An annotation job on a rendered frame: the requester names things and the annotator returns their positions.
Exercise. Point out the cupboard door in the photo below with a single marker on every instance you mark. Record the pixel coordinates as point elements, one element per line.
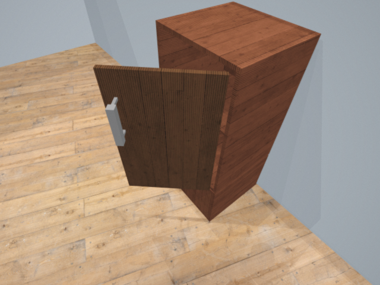
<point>172,119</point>

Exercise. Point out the handle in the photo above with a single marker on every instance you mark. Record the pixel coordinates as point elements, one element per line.
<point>115,123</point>

